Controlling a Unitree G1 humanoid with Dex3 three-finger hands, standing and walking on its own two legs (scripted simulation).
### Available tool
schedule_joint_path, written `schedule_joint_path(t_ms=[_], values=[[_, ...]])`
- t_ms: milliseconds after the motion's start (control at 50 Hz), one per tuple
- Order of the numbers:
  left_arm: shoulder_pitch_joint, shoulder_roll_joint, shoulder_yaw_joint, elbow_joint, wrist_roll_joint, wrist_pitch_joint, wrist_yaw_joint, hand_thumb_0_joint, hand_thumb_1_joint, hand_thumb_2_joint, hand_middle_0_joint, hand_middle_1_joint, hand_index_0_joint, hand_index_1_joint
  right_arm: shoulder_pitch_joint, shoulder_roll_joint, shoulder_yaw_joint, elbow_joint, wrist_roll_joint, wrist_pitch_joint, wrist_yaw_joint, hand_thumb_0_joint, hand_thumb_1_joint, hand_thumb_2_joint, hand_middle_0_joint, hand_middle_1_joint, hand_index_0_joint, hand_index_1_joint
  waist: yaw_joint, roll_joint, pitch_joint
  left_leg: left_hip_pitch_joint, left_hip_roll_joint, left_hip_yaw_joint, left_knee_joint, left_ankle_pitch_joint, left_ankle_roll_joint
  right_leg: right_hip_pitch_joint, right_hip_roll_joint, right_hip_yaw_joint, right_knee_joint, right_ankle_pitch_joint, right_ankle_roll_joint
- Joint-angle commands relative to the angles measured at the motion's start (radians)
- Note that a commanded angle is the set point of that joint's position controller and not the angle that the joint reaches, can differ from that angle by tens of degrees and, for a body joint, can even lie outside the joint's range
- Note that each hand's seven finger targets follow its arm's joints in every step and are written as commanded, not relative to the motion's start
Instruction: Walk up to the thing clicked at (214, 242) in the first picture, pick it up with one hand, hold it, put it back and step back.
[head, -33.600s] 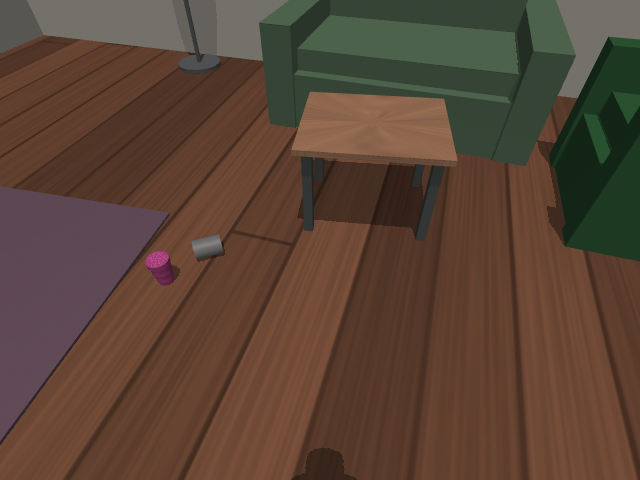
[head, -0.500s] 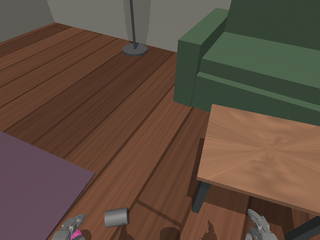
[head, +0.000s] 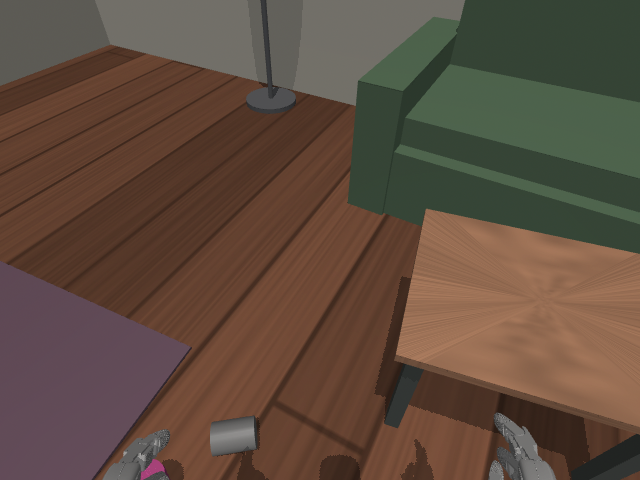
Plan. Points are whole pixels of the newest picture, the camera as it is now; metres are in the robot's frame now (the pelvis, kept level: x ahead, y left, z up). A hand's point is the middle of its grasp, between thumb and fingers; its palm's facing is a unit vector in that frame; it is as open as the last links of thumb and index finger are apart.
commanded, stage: home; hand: left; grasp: from above
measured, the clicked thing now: (234, 435) +0.44 +0.23 -0.67
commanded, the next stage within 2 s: stand in 0.74 s
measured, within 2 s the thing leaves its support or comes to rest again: neither
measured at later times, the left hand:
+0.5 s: hand out of the picture +0.16 +0.18 -0.05, palm faces +0.04 -0.98 -0.20, open 7.4 cm
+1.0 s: hand out of the picture +0.15 +0.21 -0.09, palm faces +0.01 -0.95 -0.31, open 7.4 cm
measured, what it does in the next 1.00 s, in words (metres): stands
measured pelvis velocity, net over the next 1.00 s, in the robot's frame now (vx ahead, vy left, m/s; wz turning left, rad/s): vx -0.01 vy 0.00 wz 0.00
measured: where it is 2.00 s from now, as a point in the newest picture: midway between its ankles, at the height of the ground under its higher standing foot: outside the picture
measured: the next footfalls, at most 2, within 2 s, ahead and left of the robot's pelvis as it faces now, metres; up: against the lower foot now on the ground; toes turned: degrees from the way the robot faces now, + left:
none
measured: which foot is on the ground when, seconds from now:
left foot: down 0.00-1.00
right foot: down 0.00-1.00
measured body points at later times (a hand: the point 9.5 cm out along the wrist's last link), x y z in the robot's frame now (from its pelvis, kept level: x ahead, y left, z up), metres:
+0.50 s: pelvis +0.00 +0.00 +0.00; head +0.02 +0.01 +0.45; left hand +0.15 +0.23 -0.03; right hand +0.16 -0.24 -0.06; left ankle +0.00 +0.12 -0.68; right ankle -0.01 -0.13 -0.68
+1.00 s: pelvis -0.01 +0.00 +0.02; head +0.02 +0.01 +0.47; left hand +0.15 +0.26 -0.06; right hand +0.13 -0.25 -0.08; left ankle +0.00 +0.12 -0.68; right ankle -0.01 -0.12 -0.68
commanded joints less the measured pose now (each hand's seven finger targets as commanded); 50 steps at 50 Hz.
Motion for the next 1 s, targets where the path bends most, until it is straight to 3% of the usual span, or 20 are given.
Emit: schedule_joint_path(t_ms=[0, 40, 100, 180, 260, 380, 540, 560, 600, 660, 680, 780, 800, 820, 840, 860, 880, 900, 920, 980], values=[[-0.025, 0.103, 0.065, -0.187, 0.01, -0.059, 0.008, 0.0, 0.9, 0.9, -0.2, -0.3, -0.2, -0.3, -0.071, -0.124, -0.058, -0.157, 0.0, -0.057, -0.013, 0.0, -0.9, -0.9, 0.2, 0.3, 0.2, 0.3, -0.005, -0.004, -0.069, 0.11, -0.024, 0.031, -0.151, 0.269, 0.03, 0.056, 0.011, -0.007, -0.158, 0.254, 0.001], [-0.016, 0.113, 0.076, -0.179, 0.009, -0.057, 0.009, 0.0, 0.9, 0.9, -0.2, -0.3, -0.2, -0.299, -0.063, -0.13, -0.063, -0.151, 0.0, -0.055, -0.012, 0.0, -0.9, -0.9, 0.2, 0.3, 0.2, 0.3, -0.001, -0.001, -0.074, 0.107, -0.025, 0.029, -0.156, 0.254, 0.031, 0.058, 0.01, -0.004, -0.157, 0.239, -0.001], [-0.022, 0.103, 0.057, -0.196, 0.011, -0.056, 0.007, 0.0, 0.9, 0.9, -0.2, -0.3, -0.2, -0.3, -0.074, -0.124, -0.058, -0.161, 0.001, -0.053, -0.01, 0.0, -0.9, -0.9, 0.2, 0.3, 0.2, 0.3, -0.002, 0.009, -0.079, 0.114, -0.023, 0.027, -0.159, 0.269, 0.029, 0.057, 0.012, -0.009, -0.154, 0.25, -0.002], [-0.018, 0.101, 0.058, -0.185, 0.012, -0.05, 0.007, 0.0, 0.9, 0.9, -0.2, -0.3, -0.2, -0.299, -0.074, -0.121, -0.057, -0.16, 0.001, -0.052, -0.009, 0.0, -0.9, -0.9, 0.2, 0.3, 0.2, 0.3, -0.001, 0.018, -0.052, 0.097, -0.023, 0.027, -0.174, 0.205, 0.029, 0.038, 0.014, -0.011, -0.161, 0.188, -0.005], [-0.025, 0.108, 0.067, -0.214, 0.005, -0.053, 0.008, 0.0, 0.9, 0.9, -0.2, -0.3, -0.2, -0.3, -0.074, -0.121, -0.056, -0.166, 0.005, -0.05, -0.006, 0.0, -0.901, -0.9, 0.2, 0.299, 0.2, 0.299, 0.007, 0.022, -0.062, 0.095, -0.024, 0.026, -0.169, 0.227, 0.028, 0.049, 0.011, -0.01, -0.158, 0.208, -0.006], [-0.015, 0.104, 0.06, -0.207, 0.01, -0.054, 0.009, 0.0, 0.9, 0.9, -0.2, -0.3, -0.2, -0.3, -0.067, -0.122, -0.059, -0.166, 0.002, -0.05, -0.01, 0.0, -0.901, -0.9, 0.2, 0.299, 0.2, 0.299, -0.004, 0.006, -0.098, 0.119, -0.023, 0.03, -0.153, 0.265, 0.03, 0.059, 0.01, -0.005, -0.153, 0.248, -0.003], [-0.028, 0.103, 0.055, -0.208, 0.01, -0.05, 0.009, 0.0, 0.9, 0.9, -0.2, -0.3, -0.2, -0.3, -0.074, -0.123, -0.057, -0.171, 0.005, -0.048, -0.009, 0.0, -0.901, -0.9, 0.2, 0.299, 0.2, 0.299, -0.005, 0.007, -0.059, 0.098, -0.021, 0.023, -0.166, 0.225, 0.03, 0.045, 0.011, -0.012, -0.159, 0.209, -0.004], [0.0, 0.111, 0.075, -0.182, 0.008, -0.046, 0.012, 0.0, 0.9, 0.9, -0.2, -0.3, -0.2, -0.3, -0.065, -0.127, -0.062, -0.163, 0.003, -0.048, -0.009, 0.0, -0.901, -0.9, 0.2, 0.299, 0.2, 0.299, 0.002, -0.006, -0.069, 0.091, -0.024, 0.027, -0.16, 0.21, 0.033, 0.049, 0.01, -0.007, -0.164, 0.198, -0.003], [-0.012, 0.111, 0.065, -0.213, 0.008, -0.048, 0.009, 0.0, 0.9, 0.9, -0.2, -0.3, -0.2, -0.3, -0.065, -0.122, -0.056, -0.168, 0.004, -0.049, -0.009, 0.0, -0.9, -0.9, 0.2, 0.299, 0.2, 0.299, 0.0, 0.017, -0.087, 0.109, -0.024, 0.027, -0.16, 0.242, 0.031, 0.052, 0.01, -0.007, -0.157, 0.224, -0.005], [-0.028, 0.107, 0.054, -0.203, 0.013, -0.046, 0.01, 0.0, 0.9, 0.9, -0.2, -0.3, -0.2, -0.3, -0.063, -0.132, -0.064, -0.164, 0.003, -0.046, -0.008, 0.0, -0.901, -0.9, 0.2, 0.299, 0.2, 0.299, -0.007, 0.02, -0.063, 0.103, -0.018, 0.018, -0.179, 0.211, 0.027, 0.032, 0.015, -0.012, -0.149, 0.188, -0.009], [-0.019, 0.106, 0.056, -0.195, 0.011, -0.044, 0.01, 0.0, 0.9, 0.9, -0.2, -0.3, -0.2, -0.3, -0.069, -0.131, -0.061, -0.161, 0.005, -0.048, -0.007, 0.0, -0.901, -0.9, 0.2, 0.299, 0.2, 0.299, 0.003, 0.028, -0.042, 0.098, -0.015, 0.012, -0.188, 0.201, 0.025, 0.03, 0.015, -0.018, -0.148, 0.178, -0.01], [-0.017, 0.106, 0.059, -0.216, 0.005, -0.048, 0.008, 0.0, 0.9, 0.9, -0.2, -0.3, -0.2, -0.3, -0.066, -0.124, -0.058, -0.166, 0.006, -0.046, -0.006, 0.0, -0.901, -0.9, 0.2, 0.299, 0.2, 0.299, 0.002, 0.033, -0.076, 0.106, -0.017, 0.014, -0.178, 0.218, 0.026, 0.04, 0.014, -0.014, -0.15, 0.195, -0.009], [-0.014, 0.105, 0.058, -0.191, 0.008, -0.046, 0.009, 0.0, 0.9, 0.9, -0.2, -0.3, -0.2, -0.3, -0.071, -0.131, -0.064, -0.17, 0.006, -0.048, -0.008, 0.0, -0.9, -0.9, 0.2, 0.299, 0.2, 0.299, -0.004, -0.007, -0.054, 0.089, -0.019, 0.019, -0.173, 0.206, 0.03, 0.036, 0.015, -0.015, -0.157, 0.186, -0.006], [-0.307, 0.182, 0.057, 0.16, 0.129, -0.261, 0.046, 0.0, 0.9, 0.9, -0.2, -0.3, -0.2, -0.299, -0.131, -0.228, -0.095, 0.082, -0.118, 0.06, 0.051, 0.0, -0.9, -0.9, 0.2, 0.299, 0.2, 0.299, 0.079, -0.077, 0.159, 0.083, 0.007, -0.018, -0.242, 0.394, 0.073, 0.249, -0.077, 0.075, -0.215, 0.211, -0.037], [-0.233, 0.2, 0.079, 0.331, 0.133, -0.329, 0.04, 0.0, 0.9, 0.9, -0.2, -0.3, -0.2, -0.301, -0.135, -0.229, -0.111, 0.089, -0.117, 0.097, 0.077, 0.0, -0.9, -0.9, 0.2, 0.3, 0.2, 0.3, 0.068, -0.128, 0.06, 0.173, -0.007, 0.015, -0.237, 0.401, 0.084, 0.267, -0.091, 0.14, -0.239, 0.217, -0.073], [-0.23, 0.212, 0.076, 0.376, 0.136, -0.363, 0.036, 0.0, 0.9, 0.9, -0.2, -0.3, -0.2, -0.301, -0.121, -0.229, -0.108, 0.092, -0.119, 0.112, 0.094, 0.0, -0.9, -0.9, 0.2, 0.3, 0.2, 0.3, 0.052, -0.136, 0.032, 0.219, -0.003, 0.014, -0.244, 0.414, 0.086, 0.267, -0.103, 0.169, -0.243, 0.262, -0.087], [-0.241, 0.21, 0.067, 0.402, 0.133, -0.383, 0.028, 0.0, 0.9, 0.9, -0.2, -0.3, -0.2, -0.301, -0.107, -0.232, -0.107, 0.091, -0.12, 0.123, 0.106, 0.0, -0.9, -0.9, 0.2, 0.3, 0.2, 0.3, 0.036, -0.082, 0.062, 0.229, 0.0, -0.005, -0.271, 0.414, 0.081, 0.241, -0.078, 0.15, -0.249, 0.286, -0.082], [-0.248, 0.209, 0.06, 0.441, 0.129, -0.4, 0.024, 0.0, 0.9, 0.9, -0.2, -0.3, -0.2, -0.301, -0.119, -0.221, -0.102, 0.108, -0.105, 0.128, 0.122, 0.0, -0.9, -0.9, 0.2, 0.3, 0.2, 0.3, 0.056, -0.036, 0.04, 0.267, -0.001, -0.016, -0.297, 0.398, 0.081, 0.292, -0.088, 0.138, -0.238, 0.309, -0.071], [-0.265, 0.21, 0.058, 0.482, 0.124, -0.409, 0.022, 0.0, 0.9, 0.9, -0.2, -0.3, -0.2, -0.301, -0.121, -0.2, -0.103, 0.129, -0.076, 0.132, 0.14, 0.0, -0.9, -0.9, 0.2, 0.3, 0.2, 0.3, 0.062, -0.033, 0.026, 0.29, -0.002, -0.011, -0.314, 0.376, 0.081, 0.32, -0.097, 0.129, -0.242, 0.31, -0.058], [-0.297, 0.203, 0.068, 0.599, 0.108, -0.42, 0.022, 0.0, 0.9, 0.9, -0.2, -0.3, -0.2, -0.301, -0.147, -0.206, -0.115, 0.172, -0.055, 0.146, 0.158, 0.0, -0.9, -0.9, 0.2, 0.3, 0.2, 0.3, 0.071, -0.053, 0.04, 0.352, -0.003, -0.016, -0.34, 0.355, 0.074, 0.296, -0.102, 0.138, -0.304, 0.272, -0.047]])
